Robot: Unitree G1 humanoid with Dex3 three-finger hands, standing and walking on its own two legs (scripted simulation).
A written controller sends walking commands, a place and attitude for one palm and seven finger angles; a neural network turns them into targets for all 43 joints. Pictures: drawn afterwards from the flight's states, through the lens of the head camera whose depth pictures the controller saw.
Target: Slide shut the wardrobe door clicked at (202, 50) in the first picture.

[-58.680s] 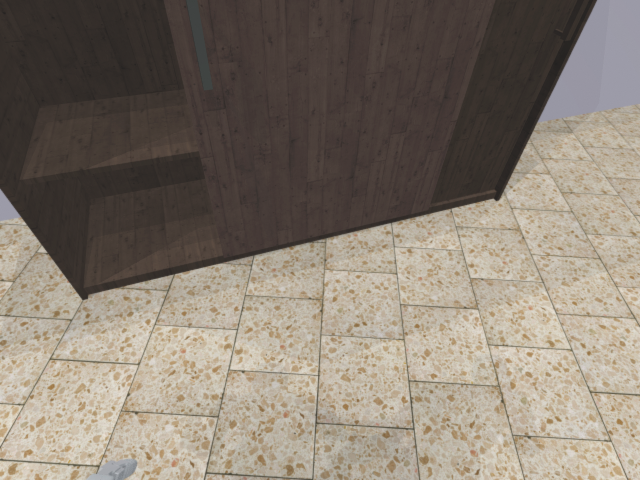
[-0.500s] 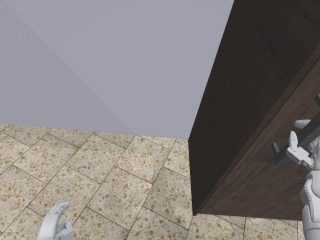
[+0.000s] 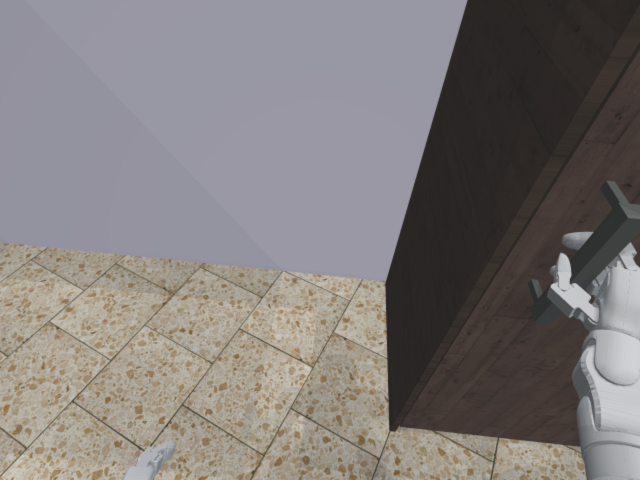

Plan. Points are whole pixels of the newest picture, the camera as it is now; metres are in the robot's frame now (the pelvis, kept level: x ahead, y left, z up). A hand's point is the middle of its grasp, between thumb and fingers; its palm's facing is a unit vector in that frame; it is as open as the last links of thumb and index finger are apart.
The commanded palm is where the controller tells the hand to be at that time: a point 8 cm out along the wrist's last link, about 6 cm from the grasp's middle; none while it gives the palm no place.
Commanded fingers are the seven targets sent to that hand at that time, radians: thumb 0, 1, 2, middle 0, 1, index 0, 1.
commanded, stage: stop walking and hold the door there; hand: right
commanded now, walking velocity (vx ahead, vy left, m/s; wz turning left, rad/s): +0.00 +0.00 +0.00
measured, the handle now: (573, 258) +0.37 -0.31 +0.11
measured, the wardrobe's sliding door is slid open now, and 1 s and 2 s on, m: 0.00 0.00 0.00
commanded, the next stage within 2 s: loosen the grip on the handle in 0.38 s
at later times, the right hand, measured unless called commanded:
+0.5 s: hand (562, 286) +0.33 -0.28 +0.10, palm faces +0.45 +0.85 -0.27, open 5.7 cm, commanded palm +0.29 -0.31 +0.11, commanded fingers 0.00 -0.66 -0.78 0.45 1.40 0.45 1.40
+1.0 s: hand (562, 290) +0.34 -0.29 +0.08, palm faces +0.48 +0.85 -0.22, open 13.7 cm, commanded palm +0.30 -0.32 +0.10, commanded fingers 0.00 0.55 -0.20 0.25 1.15 0.25 1.15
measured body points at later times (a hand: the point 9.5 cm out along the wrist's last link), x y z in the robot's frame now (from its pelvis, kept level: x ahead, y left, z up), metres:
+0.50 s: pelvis +0.02 +0.01 +0.00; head +0.02 +0.03 +0.45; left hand +0.17 +0.26 -0.10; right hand +0.30 -0.32 +0.12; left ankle +0.01 +0.12 -0.74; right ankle +0.03 -0.10 -0.74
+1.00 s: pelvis +0.01 +0.01 -0.01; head +0.03 +0.01 +0.44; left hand +0.16 +0.26 -0.11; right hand +0.31 -0.33 +0.10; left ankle +0.01 +0.12 -0.74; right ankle +0.03 -0.10 -0.74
